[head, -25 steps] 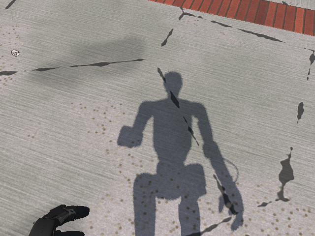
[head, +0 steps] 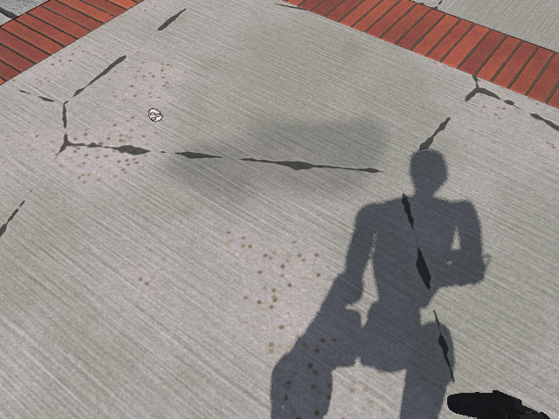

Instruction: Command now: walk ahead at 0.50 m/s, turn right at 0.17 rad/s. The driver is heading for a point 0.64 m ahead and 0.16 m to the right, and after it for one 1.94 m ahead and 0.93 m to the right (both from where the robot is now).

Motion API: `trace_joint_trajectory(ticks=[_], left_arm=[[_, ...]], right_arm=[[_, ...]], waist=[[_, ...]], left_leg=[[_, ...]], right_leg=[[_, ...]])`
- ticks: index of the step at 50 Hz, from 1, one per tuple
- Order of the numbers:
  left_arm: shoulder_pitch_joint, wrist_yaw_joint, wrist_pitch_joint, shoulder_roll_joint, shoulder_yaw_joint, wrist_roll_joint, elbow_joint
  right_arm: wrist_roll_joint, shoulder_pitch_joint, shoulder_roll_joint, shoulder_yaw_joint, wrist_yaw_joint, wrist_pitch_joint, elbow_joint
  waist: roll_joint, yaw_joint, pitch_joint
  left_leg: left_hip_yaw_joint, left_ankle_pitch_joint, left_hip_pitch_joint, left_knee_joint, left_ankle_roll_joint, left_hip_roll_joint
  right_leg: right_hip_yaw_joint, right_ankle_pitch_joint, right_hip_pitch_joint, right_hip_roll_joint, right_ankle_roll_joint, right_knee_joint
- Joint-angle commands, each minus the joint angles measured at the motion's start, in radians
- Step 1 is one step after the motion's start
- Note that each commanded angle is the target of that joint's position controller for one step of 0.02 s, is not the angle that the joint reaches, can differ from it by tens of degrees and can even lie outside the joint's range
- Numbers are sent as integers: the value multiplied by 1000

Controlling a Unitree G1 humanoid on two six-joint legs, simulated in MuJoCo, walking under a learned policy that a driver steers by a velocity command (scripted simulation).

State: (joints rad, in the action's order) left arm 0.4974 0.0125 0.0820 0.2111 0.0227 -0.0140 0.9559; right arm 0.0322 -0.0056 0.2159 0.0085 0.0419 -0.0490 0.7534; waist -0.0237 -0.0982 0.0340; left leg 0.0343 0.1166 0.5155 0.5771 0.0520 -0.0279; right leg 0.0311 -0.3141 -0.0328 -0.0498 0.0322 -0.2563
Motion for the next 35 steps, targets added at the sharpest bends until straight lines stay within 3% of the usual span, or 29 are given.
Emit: trace_joint_trajectory(ticks=[1,2,3,4,5,6,7,8,9,13,19,23,26,28,29,30,31,32,33,34,35], left_arm=[[-2,-10,0,182,37,5,-30],[-13,-8,3,159,29,13,-44],[3,-6,7,68,7,31,-95],[59,-15,-6,97,21,31,-88],[-3,-19,-19,153,38,10,-76],[-53,-8,-21,123,36,7,-82],[-68,-2,-29,101,36,5,-79],[-75,5,-41,101,41,-9,-80],[-66,12,-54,86,41,-17,-75],[-163,30,-73,68,47,-19,-116],[-377,49,-72,45,29,-18,-196],[-491,59,-70,55,22,-23,-248],[-472,52,-70,72,29,-27,-255],[-325,42,-63,105,49,-29,-217],[-169,30,-54,139,69,-37,-165],[-55,13,-53,249,105,-48,-145],[-101,9,-61,331,123,-17,-169],[-93,3,-73,304,117,0,-163],[-142,-6,-72,259,105,5,-154],[-187,-8,-66,210,92,5,-155],[-224,-11,-58,184,83,10,-158]], right_arm=[[8,152,118,-42,-23,-33,-3],[26,310,172,-61,-38,-46,39],[47,444,266,-82,-52,-49,42],[14,439,283,-96,-50,-28,56],[-2,360,195,-78,-46,-21,41],[-9,287,136,-63,-41,-28,33],[-8,248,103,-56,-39,-35,32],[-11,244,89,-52,-43,-43,41],[-11,245,86,-53,-46,-52,49],[-21,304,102,-63,-50,-76,84],[-14,375,108,-64,-54,-69,128],[-11,445,139,-72,-64,-56,162],[-8,448,171,-78,-73,-38,174],[-6,443,204,-87,-75,-19,176],[-10,432,207,-88,-73,-12,165],[-23,448,146,-73,-65,-16,120],[-24,411,110,-71,-47,-29,46],[-12,279,165,-79,-43,-40,19],[-25,260,141,-70,-39,-53,9],[-23,286,135,-70,-42,-57,26],[-4,294,132,-70,-43,-43,27]], waist=[[70,146,-48],[25,206,-156],[-131,235,-305],[-218,204,-336],[-79,177,-182],[-56,151,-77],[-55,124,-28],[-70,103,-2],[-70,87,2],[-44,74,10],[-44,108,57],[-37,141,78],[-59,118,42],[-73,53,-54],[-31,-19,-143],[104,-49,-256],[259,5,-313],[86,-32,-230],[55,8,-114],[-3,61,-45],[-5,98,-19]], left_leg=[[17,27,-302,-134,36,57],[-81,48,-545,-144,71,-41],[-415,147,-818,-180,131,-341],[-668,219,-809,-290,206,-442],[-554,286,-680,-314,182,-385],[-427,239,-554,-357,160,-333],[-325,161,-464,-395,127,-286],[-250,95,-406,-415,107,-256],[-194,34,-380,-427,99,-237],[-59,-123,-406,-454,105,-226],[99,-238,-434,-441,92,-199],[149,-342,-551,-400,83,-238],[201,-700,-624,-251,65,-249],[223,-868,-621,14,59,-248],[239,-732,-513,247,34,-229],[242,-309,-206,580,-8,-172],[103,430,148,882,-60,54],[-54,346,258,884,-50,-4],[-57,249,257,811,-43,-48],[-57,208,189,703,-42,-81],[-63,204,127,641,-51,-96]], right_leg=[[-141,703,89,227,114,-203],[-108,570,219,177,92,-402],[-33,115,478,77,59,-713],[-27,-219,651,3,56,-896],[-82,-152,695,69,64,-943],[-88,-73,686,101,61,-919],[-84,-28,648,122,54,-885],[-81,-10,621,137,44,-865],[-73,15,602,137,36,-870],[-63,138,696,149,17,-858],[1,329,711,136,14,-580],[71,274,685,115,57,-436],[129,129,580,44,111,-383],[144,37,397,-33,160,-341],[108,71,176,-48,194,-258],[-217,-77,-121,181,276,-216],[-769,7,-285,409,411,-58],[-674,92,-241,382,384,-23],[-538,183,-111,362,353,-16],[-443,298,18,307,302,-1],[-374,376,105,255,274,9]])
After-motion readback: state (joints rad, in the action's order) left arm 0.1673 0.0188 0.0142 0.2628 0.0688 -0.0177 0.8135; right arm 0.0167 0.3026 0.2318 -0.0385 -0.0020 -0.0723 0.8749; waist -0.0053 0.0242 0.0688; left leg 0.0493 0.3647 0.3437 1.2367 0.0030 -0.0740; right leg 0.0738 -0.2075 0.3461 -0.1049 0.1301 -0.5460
